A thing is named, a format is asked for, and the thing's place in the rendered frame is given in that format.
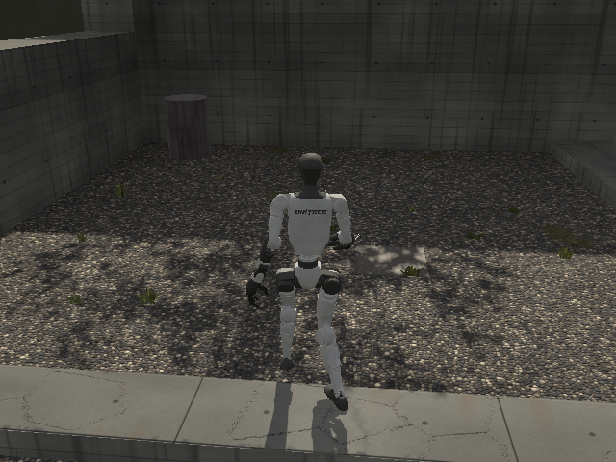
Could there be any right robot foot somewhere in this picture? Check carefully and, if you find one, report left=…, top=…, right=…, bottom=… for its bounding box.
left=324, top=384, right=348, bottom=411

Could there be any right robot forearm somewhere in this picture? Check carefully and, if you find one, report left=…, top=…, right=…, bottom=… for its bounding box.
left=342, top=229, right=354, bottom=247

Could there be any robot right hand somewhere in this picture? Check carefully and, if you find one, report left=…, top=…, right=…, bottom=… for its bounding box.
left=328, top=235, right=350, bottom=250

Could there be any robot left hand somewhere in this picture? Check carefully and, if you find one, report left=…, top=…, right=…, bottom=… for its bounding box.
left=246, top=278, right=268, bottom=308

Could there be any left robot forearm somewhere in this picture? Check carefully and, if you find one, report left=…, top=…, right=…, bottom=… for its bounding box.
left=251, top=234, right=274, bottom=283

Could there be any robot left upper arm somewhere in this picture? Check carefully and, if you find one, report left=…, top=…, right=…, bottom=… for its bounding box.
left=267, top=193, right=291, bottom=249

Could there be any robot right upper arm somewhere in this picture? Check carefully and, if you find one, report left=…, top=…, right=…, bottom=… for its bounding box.
left=330, top=194, right=352, bottom=244

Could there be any robot right thigh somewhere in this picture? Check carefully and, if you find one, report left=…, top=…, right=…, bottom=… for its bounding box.
left=316, top=270, right=342, bottom=345

